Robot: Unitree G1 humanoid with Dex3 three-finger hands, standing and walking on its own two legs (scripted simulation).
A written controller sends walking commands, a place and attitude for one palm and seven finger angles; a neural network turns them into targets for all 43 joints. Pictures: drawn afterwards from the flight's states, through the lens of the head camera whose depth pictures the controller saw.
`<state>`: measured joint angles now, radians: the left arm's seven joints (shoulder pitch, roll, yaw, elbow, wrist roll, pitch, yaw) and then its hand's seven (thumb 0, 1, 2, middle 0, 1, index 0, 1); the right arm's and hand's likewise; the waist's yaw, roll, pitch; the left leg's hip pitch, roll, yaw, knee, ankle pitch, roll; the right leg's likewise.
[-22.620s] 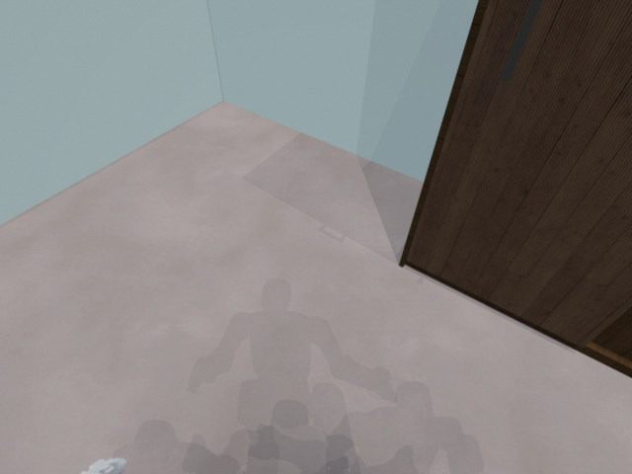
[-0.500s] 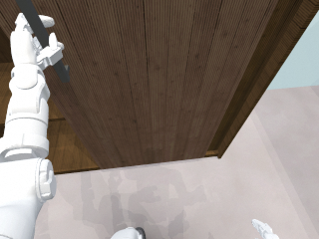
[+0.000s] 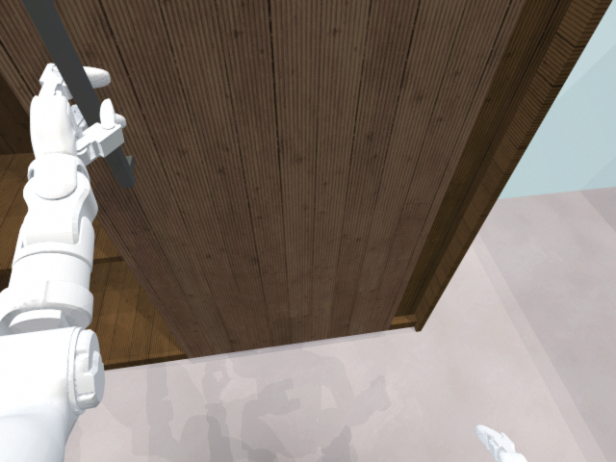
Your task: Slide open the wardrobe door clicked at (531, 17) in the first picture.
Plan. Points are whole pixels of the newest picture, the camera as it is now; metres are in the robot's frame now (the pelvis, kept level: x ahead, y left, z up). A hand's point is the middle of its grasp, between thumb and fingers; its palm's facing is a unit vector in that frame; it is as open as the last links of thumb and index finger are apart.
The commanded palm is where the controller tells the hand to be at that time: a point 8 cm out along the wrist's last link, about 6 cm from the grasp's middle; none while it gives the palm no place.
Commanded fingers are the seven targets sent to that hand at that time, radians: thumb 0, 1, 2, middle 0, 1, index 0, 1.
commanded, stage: stop walking and hold the door there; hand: left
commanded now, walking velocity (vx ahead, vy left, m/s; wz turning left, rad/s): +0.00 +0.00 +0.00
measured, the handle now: (93, 100) +0.49 +0.29 +0.21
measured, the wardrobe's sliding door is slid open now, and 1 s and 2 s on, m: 0.53 0.53 0.53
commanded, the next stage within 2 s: loosen the grip on the handle in 0.26 s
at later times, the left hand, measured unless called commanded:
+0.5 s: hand (96, 120) +0.45 +0.27 +0.21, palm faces +0.33 -0.94 -0.10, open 6.4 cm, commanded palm +0.40 +0.30 +0.19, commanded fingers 0.00 -0.07 0.43 -0.45 -1.40 -0.45 -1.40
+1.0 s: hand (102, 131) +0.45 +0.27 +0.20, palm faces +0.33 -0.93 -0.18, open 14.3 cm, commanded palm +0.41 +0.31 +0.21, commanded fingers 0.00 -0.55 0.20 -0.25 -1.15 -0.25 -1.15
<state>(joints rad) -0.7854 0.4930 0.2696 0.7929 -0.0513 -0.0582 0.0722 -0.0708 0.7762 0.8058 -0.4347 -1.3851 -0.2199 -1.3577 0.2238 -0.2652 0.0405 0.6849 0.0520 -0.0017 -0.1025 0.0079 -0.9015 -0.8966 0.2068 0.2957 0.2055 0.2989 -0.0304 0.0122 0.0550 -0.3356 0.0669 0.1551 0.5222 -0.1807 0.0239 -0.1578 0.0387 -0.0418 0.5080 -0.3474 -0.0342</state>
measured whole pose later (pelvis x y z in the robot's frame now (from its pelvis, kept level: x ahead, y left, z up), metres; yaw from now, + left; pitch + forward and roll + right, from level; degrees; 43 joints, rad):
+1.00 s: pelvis -0.02 +0.01 +0.00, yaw +0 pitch +5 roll -1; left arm -0.86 0.57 0.38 0.95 0.04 -0.11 -0.01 -0.01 -0.53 0.21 -0.36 -1.25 -0.29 -1.20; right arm 0.43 -0.26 0.00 0.75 0.03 -0.11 -0.06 0.01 -0.90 -0.90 0.21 0.30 0.21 0.30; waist -0.10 0.01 -0.03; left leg -0.48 0.04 0.09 0.55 -0.15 0.04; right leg -0.31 0.05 -0.05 0.55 -0.33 -0.04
